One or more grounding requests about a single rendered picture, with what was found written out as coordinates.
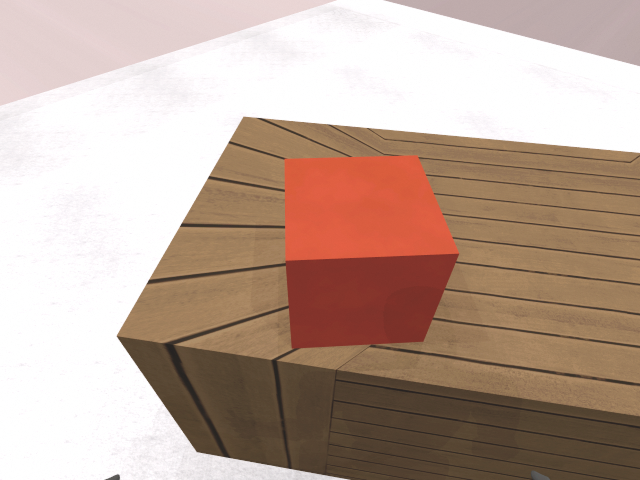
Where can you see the carton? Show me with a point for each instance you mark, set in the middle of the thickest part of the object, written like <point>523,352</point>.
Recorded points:
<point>368,252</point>

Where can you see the pedestal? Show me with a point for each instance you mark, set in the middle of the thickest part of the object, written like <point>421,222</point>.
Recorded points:
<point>532,358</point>

